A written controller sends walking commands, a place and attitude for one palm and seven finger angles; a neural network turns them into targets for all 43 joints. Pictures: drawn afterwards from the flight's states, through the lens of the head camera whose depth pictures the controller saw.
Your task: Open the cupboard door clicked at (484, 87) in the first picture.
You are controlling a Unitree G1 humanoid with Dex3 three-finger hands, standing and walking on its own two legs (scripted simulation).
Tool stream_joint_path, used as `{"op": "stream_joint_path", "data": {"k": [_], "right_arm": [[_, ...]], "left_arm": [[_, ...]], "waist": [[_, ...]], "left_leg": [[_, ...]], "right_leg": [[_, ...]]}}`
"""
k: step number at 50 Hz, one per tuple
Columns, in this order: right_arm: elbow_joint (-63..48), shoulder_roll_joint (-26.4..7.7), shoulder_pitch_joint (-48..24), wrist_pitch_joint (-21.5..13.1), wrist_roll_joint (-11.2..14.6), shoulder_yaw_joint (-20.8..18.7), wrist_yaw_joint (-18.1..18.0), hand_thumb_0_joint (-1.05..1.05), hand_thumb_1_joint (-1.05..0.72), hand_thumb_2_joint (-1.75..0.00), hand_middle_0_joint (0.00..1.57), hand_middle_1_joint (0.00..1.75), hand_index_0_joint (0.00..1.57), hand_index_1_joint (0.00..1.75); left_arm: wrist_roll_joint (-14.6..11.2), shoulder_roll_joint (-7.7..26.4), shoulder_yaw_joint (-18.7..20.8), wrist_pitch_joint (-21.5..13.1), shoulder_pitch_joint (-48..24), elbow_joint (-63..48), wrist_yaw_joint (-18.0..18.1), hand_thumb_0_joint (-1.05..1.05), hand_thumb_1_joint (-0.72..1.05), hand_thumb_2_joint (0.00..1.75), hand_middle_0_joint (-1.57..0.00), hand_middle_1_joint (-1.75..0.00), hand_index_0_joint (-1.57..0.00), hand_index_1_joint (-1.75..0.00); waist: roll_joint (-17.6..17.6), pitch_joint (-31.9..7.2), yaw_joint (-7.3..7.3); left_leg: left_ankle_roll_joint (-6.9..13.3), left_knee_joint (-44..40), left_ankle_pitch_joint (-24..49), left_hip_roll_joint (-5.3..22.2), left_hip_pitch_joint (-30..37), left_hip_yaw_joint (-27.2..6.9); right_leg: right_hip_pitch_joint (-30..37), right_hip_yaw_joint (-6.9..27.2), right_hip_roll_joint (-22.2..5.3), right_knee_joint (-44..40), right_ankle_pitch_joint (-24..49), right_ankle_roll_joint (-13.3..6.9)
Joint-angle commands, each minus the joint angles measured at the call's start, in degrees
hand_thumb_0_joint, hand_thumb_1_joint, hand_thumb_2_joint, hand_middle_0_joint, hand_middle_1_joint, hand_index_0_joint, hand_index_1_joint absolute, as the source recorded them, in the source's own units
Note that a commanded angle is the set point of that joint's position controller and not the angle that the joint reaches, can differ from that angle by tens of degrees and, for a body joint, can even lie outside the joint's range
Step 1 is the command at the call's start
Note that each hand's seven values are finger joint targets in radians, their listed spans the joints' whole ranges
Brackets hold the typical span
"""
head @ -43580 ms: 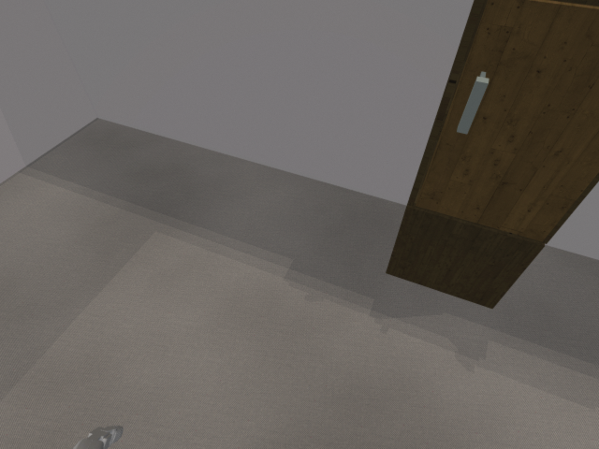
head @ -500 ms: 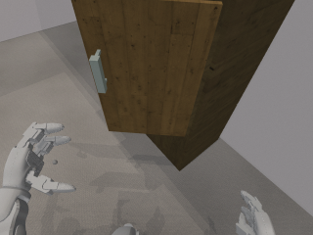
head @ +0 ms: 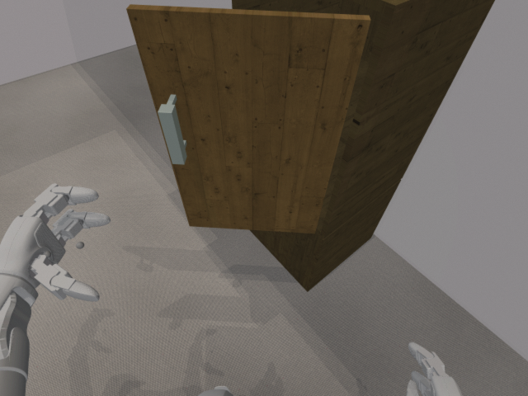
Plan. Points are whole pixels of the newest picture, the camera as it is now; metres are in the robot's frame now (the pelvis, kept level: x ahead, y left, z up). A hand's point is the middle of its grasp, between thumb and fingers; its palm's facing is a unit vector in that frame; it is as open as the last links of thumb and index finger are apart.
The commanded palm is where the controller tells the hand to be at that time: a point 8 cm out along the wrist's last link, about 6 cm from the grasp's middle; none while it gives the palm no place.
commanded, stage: raise the hand with hooked fingers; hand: left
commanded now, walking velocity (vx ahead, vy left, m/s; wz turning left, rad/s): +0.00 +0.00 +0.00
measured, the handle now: (176, 129) +0.57 +0.21 +0.07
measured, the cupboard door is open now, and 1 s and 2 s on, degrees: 47 47 47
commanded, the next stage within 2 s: move the hooked fingers beside the handle in 0.36 s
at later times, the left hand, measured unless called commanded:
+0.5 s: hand (88, 250) +0.28 +0.26 +0.09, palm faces +0.03 -1.00 -0.03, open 14.0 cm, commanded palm +0.27 +0.31 +0.09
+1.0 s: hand (112, 204) +0.37 +0.26 +0.08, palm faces +0.01 -1.00 -0.02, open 14.0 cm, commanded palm +0.34 +0.31 +0.08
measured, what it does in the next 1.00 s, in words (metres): stands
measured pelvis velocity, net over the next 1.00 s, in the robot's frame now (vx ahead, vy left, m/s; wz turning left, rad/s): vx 0.01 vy -0.01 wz -0.02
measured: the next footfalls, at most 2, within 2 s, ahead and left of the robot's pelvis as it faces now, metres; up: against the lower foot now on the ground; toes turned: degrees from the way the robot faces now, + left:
none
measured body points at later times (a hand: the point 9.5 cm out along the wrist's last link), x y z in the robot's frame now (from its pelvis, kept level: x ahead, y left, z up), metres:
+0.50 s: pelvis +0.00 -0.01 +0.00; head +0.03 -0.01 +0.45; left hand +0.28 +0.32 +0.09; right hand +0.15 -0.26 -0.08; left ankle +0.05 +0.09 -0.71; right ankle -0.01 -0.12 -0.71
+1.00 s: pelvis +0.01 -0.01 -0.01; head +0.06 -0.01 +0.44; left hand +0.36 +0.32 +0.09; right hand +0.11 -0.28 -0.10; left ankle +0.05 +0.09 -0.71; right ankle -0.01 -0.12 -0.71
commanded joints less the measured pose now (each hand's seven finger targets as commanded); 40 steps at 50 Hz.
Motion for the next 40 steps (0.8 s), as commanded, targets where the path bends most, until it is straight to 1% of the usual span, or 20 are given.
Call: {"op": "stream_joint_path", "data": {"k": [1,5,6,7,9,13,15,17,21,23,25,26,27,28,31,32,33,34,36,40], "right_arm": [[-8.86,-8.41,-2.76,-3.64,-0.13,-3.98,-0.26,0.00,-0.90,-0.90,0.20,0.30,0.20,0.30],[-8.54,-8.08,-2.41,-3.81,-0.19,-4.16,-0.11,0.00,-0.90,-0.90,0.20,0.30,0.20,0.30],[-8.54,-8.28,-2.25,-3.78,-0.43,-4.13,-0.12,0.00,-0.90,-0.90,0.20,0.30,0.20,0.30],[-8.46,-8.14,-2.48,-3.72,-0.31,-3.97,-0.10,0.00,-0.90,-0.90,0.20,0.30,0.20,0.30],[-8.12,-7.96,-2.49,-3.80,-0.16,-4.09,-0.29,0.00,-0.90,-0.90,0.20,0.30,0.20,0.30],[-7.90,-8.17,-2.59,-3.69,0.08,-3.89,-0.67,0.00,-0.90,-0.90,0.20,0.30,0.20,0.30],[-7.89,-8.20,-2.84,-3.77,0.25,-3.91,-0.83,0.00,-0.90,-0.90,0.20,0.30,0.20,0.30],[-8.06,-8.37,-2.63,-3.74,0.17,-3.94,-0.87,0.00,-0.90,-0.90,0.20,0.30,0.20,0.30],[-8.15,-8.26,-2.49,-3.81,0.03,-3.87,-0.72,0.00,-0.90,-0.90,0.20,0.30,0.20,0.30],[-8.11,-8.04,-2.73,-3.80,0.07,-3.90,-0.60,0.00,-0.90,-0.90,0.20,0.30,0.20,0.30],[-7.39,-8.31,-2.58,-3.50,0.02,-3.72,-0.93,0.00,-0.90,-0.90,0.20,0.30,0.20,0.30],[-6.77,-8.50,-1.97,-3.19,-0.13,-3.65,-1.18,0.00,-0.90,-0.90,0.20,0.30,0.20,0.30],[-6.65,-8.54,-2.14,-3.06,0.01,-3.50,-1.28,0.00,-0.90,-0.90,0.20,0.30,0.20,0.30],[-6.22,-8.54,-1.93,-3.00,0.05,-3.57,-1.43,0.00,-0.90,-0.90,0.20,0.30,0.20,0.30],[-6.09,-8.50,-1.46,-2.90,-0.05,-3.51,-1.58,0.00,-0.90,-0.90,0.20,0.30,0.20,0.30],[-5.94,-8.60,-1.21,-2.82,-0.02,-3.63,-1.60,0.00,-0.90,-0.90,0.20,0.30,0.20,0.30],[-5.87,-8.44,-1.24,-2.76,-0.03,-3.51,-1.54,0.00,-0.90,-0.90,0.20,0.30,0.20,0.30],[-5.49,-8.60,-0.72,-2.57,-0.06,-3.69,-1.56,0.00,-0.90,-0.90,0.20,0.30,0.20,0.30],[-5.33,-8.87,-0.03,-2.12,-0.11,-3.68,-1.50,0.00,-0.90,-0.90,0.20,0.30,0.20,0.30],[-5.60,-9.22,0.79,-1.22,-0.10,-3.99,-0.96,0.00,-0.90,-0.90,0.20,0.30,0.20,0.30]], "left_arm": [[-1.98,14.14,5.83,-5.49,-10.89,-13.20,0.40,0.00,-0.50,0.30,-0.30,-1.20,-0.30,-1.20],[-1.44,14.13,6.83,-8.15,-11.33,-15.08,2.60,0.00,-0.50,0.30,-0.30,-1.20,-0.30,-1.20],[-1.31,15.53,7.61,-8.60,-12.15,-15.99,2.90,0.00,-0.50,0.30,-0.30,-1.20,-0.30,-1.20],[-0.95,14.97,7.12,-8.44,-11.68,-15.06,2.93,0.00,-0.50,0.30,-0.30,-1.20,-0.30,-1.20],[-0.67,13.87,6.08,-8.48,-11.45,-15.34,2.75,0.00,-0.50,0.30,-0.30,-1.20,-0.30,-1.20],[-1.01,12.91,4.71,-6.67,-11.44,-12.51,1.41,0.00,-0.50,0.30,-0.30,-1.20,-0.30,-1.20],[-1.43,12.44,4.40,-6.12,-11.40,-11.61,0.78,0.00,-0.50,0.30,-0.30,-1.20,-0.30,-1.20],[-1.88,12.98,5.13,-5.79,-11.39,-10.55,0.37,0.00,-0.50,0.30,-0.30,-1.20,-0.30,-1.20],[-2.11,12.98,5.12,-6.39,-12.31,-11.34,0.35,0.00,-0.50,0.30,-0.30,-1.20,-0.30,-1.20],[-1.78,13.12,5.18,-6.93,-12.32,-11.75,0.56,0.00,-0.50,0.30,-0.30,-1.20,-0.30,-1.20],[-1.19,13.89,4.86,-7.13,-17.31,-10.07,0.93,0.00,-0.50,0.30,-0.30,-1.20,-0.30,-1.20],[-1.17,15.93,6.29,-7.25,-19.75,-8.26,1.10,0.00,-0.50,0.30,-0.30,-1.20,-0.30,-1.20],[-0.75,15.81,5.63,-7.30,-21.79,-6.71,0.84,0.00,-0.50,0.30,-0.30,-1.20,-0.30,-1.20],[-0.45,16.47,5.88,-7.69,-24.08,-6.10,0.83,0.00,-0.50,0.30,-0.30,-1.20,-0.30,-1.20],[-0.20,15.99,4.32,-8.22,-26.90,-5.30,-0.02,0.00,-0.50,0.30,-0.30,-1.20,-0.30,-1.20],[0.30,17.22,4.93,-8.30,-27.14,-4.60,-0.15,0.00,-0.50,0.30,-0.30,-1.20,-0.30,-1.20],[0.47,16.03,3.45,-8.26,-28.44,-4.12,-0.36,0.00,-0.50,0.30,-0.30,-1.20,-0.30,-1.20],[0.74,17.84,4.96,-8.25,-28.68,-2.52,-0.19,0.00,-0.50,0.30,-0.30,-1.20,-0.30,-1.20],[0.41,17.72,4.91,-7.82,-28.80,0.77,-0.62,0.00,-0.50,0.30,-0.30,-1.20,-0.30,-1.20],[0.99,19.04,5.93,-7.12,-29.06,4.37,-0.56,0.00,-0.50,0.30,-0.30,-1.20,-0.30,-1.20]], "waist": [[2.08,-11.74,0.88],[3.90,-12.96,0.58],[3.51,-13.39,0.68],[5.56,-12.79,0.54],[6.55,-13.11,0.23],[4.05,-10.35,-0.33],[3.33,-9.73,-0.32],[0.61,-10.42,-0.23],[0.76,-11.53,0.05],[1.96,-12.32,-0.04],[1.71,-10.60,-1.29],[0.06,-9.34,-1.55],[1.42,-8.88,-1.94],[1.74,-9.50,-2.23],[4.15,-13.05,-1.81],[4.61,-14.78,-1.65],[5.85,-15.22,-1.94],[5.05,-15.68,-1.78],[2.43,-15.01,-1.74],[1.88,-16.49,-1.06]], "left_leg": [[-1.18,-7.38,7.04,-1.47,14.21,-6.08],[-1.29,-8.15,5.51,-1.22,15.79,-6.33],[-1.18,-7.89,5.89,-1.24,15.60,-6.20],[-1.18,-8.09,5.18,-1.36,15.31,-5.90],[-1.15,-8.13,5.05,-1.28,16.16,-5.86],[-0.98,-8.25,3.86,-1.27,14.45,-5.81],[-0.98,-8.12,3.52,-1.35,13.92,-5.74],[-0.85,-7.64,4.15,-1.51,13.35,-5.48],[-0.89,-6.66,6.34,-1.68,13.56,-5.11],[-0.85,-6.59,6.44,-1.68,14.13,-4.98],[-0.87,-6.34,3.89,-1.64,12.88,-5.12],[-0.87,-5.83,3.36,-1.53,11.63,-5.11],[-0.87,-5.86,2.41,-1.66,11.07,-5.07],[-0.85,-5.82,2.19,-1.62,11.56,-5.30],[-0.81,-5.03,4.31,-1.77,13.00,-5.18],[-0.79,-4.78,5.41,-1.67,13.77,-5.20],[-0.79,-4.63,5.73,-1.77,14.20,-5.18],[-0.85,-4.47,5.72,-1.64,13.75,-5.32],[-0.70,-4.11,6.42,-1.64,12.48,-5.39],[-0.69,-3.76,8.68,-1.71,11.37,-4.95]], "right_leg": [[-2.52,2.58,3.37,-6.20,8.25,-1.62],[-3.26,2.40,3.33,-5.91,6.47,-1.36],[-2.29,2.73,3.46,-5.92,6.80,-1.50],[-2.58,2.91,3.34,-6.15,6.34,-1.44],[-2.74,2.90,3.19,-6.33,6.56,-1.34],[-3.23,2.97,3.21,-7.08,6.20,-1.22],[-3.37,3.11,3.08,-7.36,5.88,-1.14],[-2.73,3.48,3.12,-7.42,6.44,-0.99],[-1.86,3.72,3.11,-6.69,8.70,-1.04],[-2.25,3.84,3.04,-6.60,8.77,-0.92],[-4.43,4.01,2.99,-6.73,6.22,-0.67],[-4.44,4.55,3.06,-6.90,5.41,-0.72],[-5.16,4.85,2.89,-7.00,4.41,-0.68],[-5.46,4.79,2.81,-6.91,4.08,-0.68],[-4.14,5.05,2.74,-6.07,6.31,-1.07],[-3.96,4.95,2.76,-5.76,7.51,-1.05],[-4.49,4.81,2.75,-5.55,8.05,-1.05],[-4.31,4.78,2.79,-5.44,7.91,-1.02],[-4.18,4.69,2.97,-5.12,8.96,-1.09],[-3.35,4.57,2.68,-4.22,12.10,-0.87]]}}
